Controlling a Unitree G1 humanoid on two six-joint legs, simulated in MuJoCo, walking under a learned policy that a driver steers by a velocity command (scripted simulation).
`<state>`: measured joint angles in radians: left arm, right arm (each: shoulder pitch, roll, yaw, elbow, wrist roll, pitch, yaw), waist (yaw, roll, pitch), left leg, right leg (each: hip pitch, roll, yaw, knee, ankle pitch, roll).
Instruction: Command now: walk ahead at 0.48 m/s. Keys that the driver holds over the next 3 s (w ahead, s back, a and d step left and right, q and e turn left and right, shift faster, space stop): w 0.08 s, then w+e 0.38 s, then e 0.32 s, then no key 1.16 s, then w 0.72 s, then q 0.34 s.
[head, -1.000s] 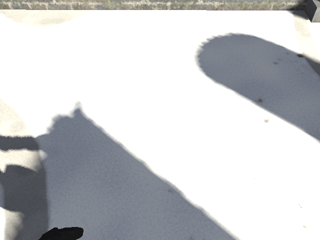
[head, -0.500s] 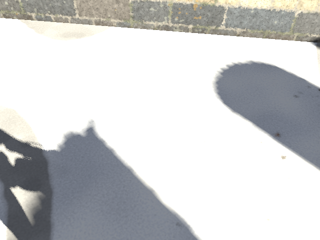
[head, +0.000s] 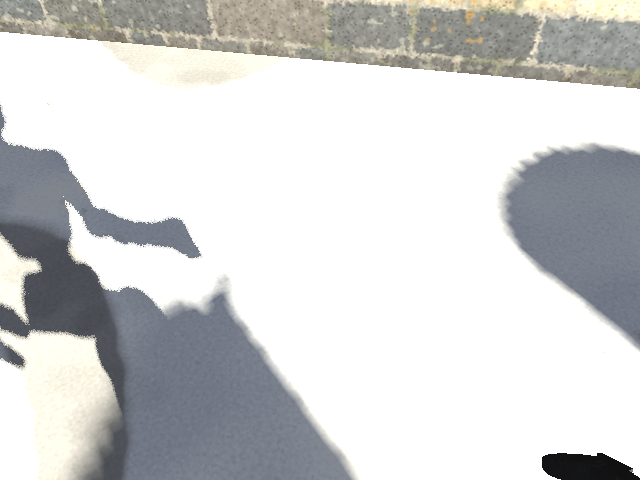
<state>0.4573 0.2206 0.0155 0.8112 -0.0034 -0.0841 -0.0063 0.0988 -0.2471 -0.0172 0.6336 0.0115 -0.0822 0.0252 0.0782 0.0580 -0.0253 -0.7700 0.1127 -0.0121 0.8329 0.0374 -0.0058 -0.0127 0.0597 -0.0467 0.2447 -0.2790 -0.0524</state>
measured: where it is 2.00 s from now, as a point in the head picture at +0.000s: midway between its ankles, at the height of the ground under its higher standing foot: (378, 462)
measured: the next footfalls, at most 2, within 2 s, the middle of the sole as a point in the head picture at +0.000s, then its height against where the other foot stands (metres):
left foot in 0.16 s outside the picture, level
right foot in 0.68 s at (439, 465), level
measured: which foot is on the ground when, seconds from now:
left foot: up 0.00-0.14, down 0.16-0.66, up 0.68-1.00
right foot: down 0.00-0.16, up 0.18-0.66, down 0.68-1.00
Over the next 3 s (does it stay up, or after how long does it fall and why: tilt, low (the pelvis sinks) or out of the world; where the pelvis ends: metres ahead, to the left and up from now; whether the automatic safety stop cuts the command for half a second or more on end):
stays up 0.90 -0.14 0.00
